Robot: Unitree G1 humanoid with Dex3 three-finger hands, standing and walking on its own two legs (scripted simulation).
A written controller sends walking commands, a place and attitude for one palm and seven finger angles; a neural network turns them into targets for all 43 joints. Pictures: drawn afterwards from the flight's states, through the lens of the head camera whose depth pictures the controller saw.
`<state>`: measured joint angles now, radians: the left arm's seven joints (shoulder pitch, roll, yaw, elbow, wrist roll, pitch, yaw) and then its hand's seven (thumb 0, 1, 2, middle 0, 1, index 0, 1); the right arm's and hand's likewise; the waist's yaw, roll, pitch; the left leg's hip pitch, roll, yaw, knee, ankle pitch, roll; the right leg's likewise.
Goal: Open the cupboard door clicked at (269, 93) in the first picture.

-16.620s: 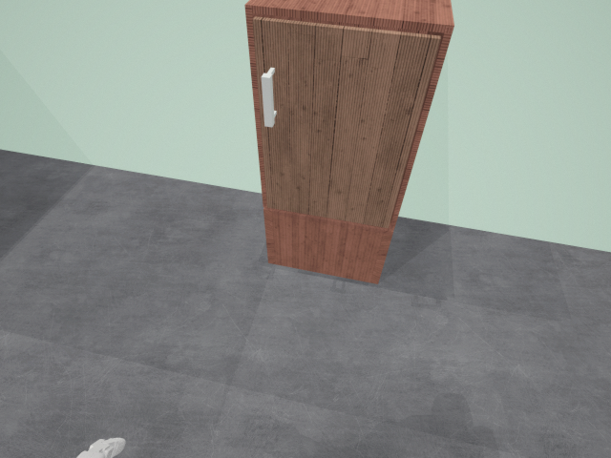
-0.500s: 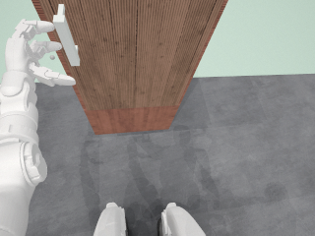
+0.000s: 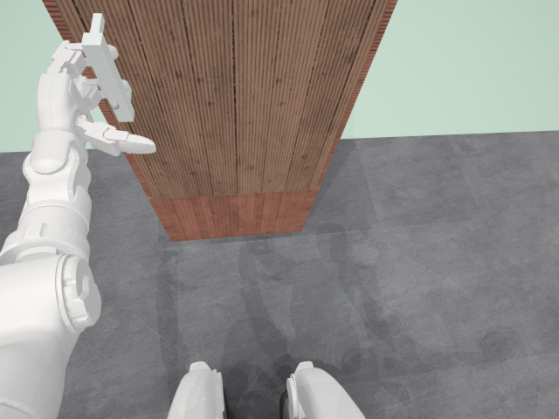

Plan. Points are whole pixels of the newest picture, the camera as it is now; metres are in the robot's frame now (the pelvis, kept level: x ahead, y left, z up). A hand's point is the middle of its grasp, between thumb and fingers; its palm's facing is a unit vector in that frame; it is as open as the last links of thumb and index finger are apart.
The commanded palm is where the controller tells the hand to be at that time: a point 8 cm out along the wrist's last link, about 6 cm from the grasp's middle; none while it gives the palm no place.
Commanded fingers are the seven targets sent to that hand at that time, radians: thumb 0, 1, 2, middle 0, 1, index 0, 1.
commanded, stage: slide the fingers in behind the handle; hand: left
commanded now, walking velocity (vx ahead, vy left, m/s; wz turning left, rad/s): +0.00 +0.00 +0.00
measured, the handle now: (113, 71) +0.58 +0.18 +0.09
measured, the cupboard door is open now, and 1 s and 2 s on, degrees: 0 0 15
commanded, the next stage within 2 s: close the thumb around the handle in 0.62 s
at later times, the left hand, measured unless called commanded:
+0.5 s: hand (120, 105) +0.53 +0.17 +0.08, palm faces +0.02 -1.00 -0.02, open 14.0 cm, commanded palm +0.50 +0.21 +0.08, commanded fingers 0.00 -0.50 0.30 -0.30 -1.20 -0.30 -1.20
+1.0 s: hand (120, 107) +0.52 +0.17 +0.08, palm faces +0.02 -1.00 -0.01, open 11.8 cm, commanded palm +0.50 +0.20 +0.08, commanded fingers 0.00 0.34 0.66 -0.36 -1.29 -0.36 -1.29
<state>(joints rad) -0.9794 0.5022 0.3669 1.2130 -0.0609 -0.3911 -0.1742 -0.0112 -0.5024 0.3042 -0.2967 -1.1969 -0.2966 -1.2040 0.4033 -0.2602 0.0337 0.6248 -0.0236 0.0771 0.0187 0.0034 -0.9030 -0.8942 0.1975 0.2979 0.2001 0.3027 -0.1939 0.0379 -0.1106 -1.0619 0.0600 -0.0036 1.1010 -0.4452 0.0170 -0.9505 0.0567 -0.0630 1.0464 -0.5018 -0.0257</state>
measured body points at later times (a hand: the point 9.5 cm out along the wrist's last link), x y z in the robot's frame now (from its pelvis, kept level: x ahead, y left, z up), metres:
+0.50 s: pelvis +0.00 +0.00 +0.00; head +0.13 +0.02 +0.43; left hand +0.52 +0.22 +0.09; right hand -0.01 -0.26 -0.11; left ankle +0.03 +0.11 -0.66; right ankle -0.01 -0.11 -0.66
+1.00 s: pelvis +0.00 +0.01 +0.00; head +0.13 +0.03 +0.43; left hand +0.52 +0.22 +0.08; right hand -0.02 -0.25 -0.11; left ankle +0.03 +0.11 -0.66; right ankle -0.01 -0.11 -0.66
